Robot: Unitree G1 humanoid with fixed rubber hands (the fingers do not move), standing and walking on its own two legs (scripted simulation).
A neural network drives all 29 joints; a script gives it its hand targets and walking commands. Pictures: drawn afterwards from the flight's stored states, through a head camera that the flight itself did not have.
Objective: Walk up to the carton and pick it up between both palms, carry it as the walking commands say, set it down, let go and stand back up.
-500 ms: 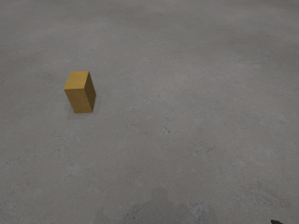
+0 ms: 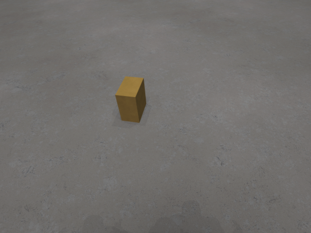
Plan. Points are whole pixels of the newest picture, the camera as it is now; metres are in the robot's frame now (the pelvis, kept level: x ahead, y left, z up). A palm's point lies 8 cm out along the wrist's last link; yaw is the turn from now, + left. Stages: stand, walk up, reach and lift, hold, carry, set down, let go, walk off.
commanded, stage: walk up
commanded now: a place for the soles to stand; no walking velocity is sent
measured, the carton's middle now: (132, 99) +1.28 +0.22 -0.60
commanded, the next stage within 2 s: none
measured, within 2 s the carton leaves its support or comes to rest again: neither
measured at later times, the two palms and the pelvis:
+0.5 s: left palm (25, 207) +0.24 +0.38 -0.07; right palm (230, 141) +0.43 -0.25 -0.07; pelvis +0.24 +0.04 +0.00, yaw +11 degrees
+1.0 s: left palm (38, 150) +0.43 +0.42 -0.07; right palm (210, 102) +0.64 -0.23 -0.07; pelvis +0.44 +0.07 +0.00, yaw +11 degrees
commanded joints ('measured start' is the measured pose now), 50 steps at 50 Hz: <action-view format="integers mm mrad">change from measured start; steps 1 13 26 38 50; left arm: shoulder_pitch -34 101 129 94 59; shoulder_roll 289 263 194 247 204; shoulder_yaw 81 48 21 58 11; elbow -96 -70 -109 -107 -119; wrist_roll -10 -24 -41 -31 -37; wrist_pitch -29 -4 24 -12 24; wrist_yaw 20 0 -19 -4 -5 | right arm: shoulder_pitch -33 -225 -121 -25 53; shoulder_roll -210 -129 -253 -160 -281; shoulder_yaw -37 0 -60 -10 -54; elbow -71 -123 -154 -88 -80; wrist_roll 3 16 19 17 14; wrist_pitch -42 -27 -64 -82 -95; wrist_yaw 10 42 -27 -13 -46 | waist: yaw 25 91 23 52 -53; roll -87 -250 189 -195 14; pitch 31 14 0 -14 -34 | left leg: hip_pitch -406 -47 42 -250 390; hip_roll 128 56 354 137 449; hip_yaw -14 267 -66 108 -337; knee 127 -349 -606 -57 -672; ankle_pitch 80 215 385 17 24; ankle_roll -19 -5 229 -19 218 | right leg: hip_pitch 261 260 -25 242 -405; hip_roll -361 -226 -106 -284 -49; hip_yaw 599 3 139 418 256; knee -521 -376 82 -343 419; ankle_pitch -500 379 -96 207 -95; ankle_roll -157 -96 29 -216 8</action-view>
